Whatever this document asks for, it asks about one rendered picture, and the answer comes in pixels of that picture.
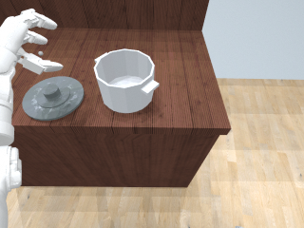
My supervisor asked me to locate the knob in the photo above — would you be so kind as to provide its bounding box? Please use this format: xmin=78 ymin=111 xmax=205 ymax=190
xmin=42 ymin=84 xmax=60 ymax=99

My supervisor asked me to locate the left robot upper arm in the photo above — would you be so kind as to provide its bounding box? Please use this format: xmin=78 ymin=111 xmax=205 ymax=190
xmin=0 ymin=145 xmax=22 ymax=228

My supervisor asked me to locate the robot left hand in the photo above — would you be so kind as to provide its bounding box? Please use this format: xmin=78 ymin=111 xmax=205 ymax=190
xmin=0 ymin=9 xmax=63 ymax=75

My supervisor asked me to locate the lid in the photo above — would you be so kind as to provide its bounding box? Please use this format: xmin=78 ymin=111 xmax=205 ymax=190
xmin=22 ymin=76 xmax=85 ymax=121

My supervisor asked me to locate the table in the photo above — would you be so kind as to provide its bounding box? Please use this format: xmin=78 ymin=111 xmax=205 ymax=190
xmin=0 ymin=0 xmax=232 ymax=188

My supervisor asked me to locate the robot left forearm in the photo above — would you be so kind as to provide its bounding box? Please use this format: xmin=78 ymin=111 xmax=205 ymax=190
xmin=0 ymin=47 xmax=18 ymax=146

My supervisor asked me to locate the pot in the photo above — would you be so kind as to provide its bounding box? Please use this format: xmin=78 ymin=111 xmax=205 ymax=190
xmin=94 ymin=48 xmax=160 ymax=113

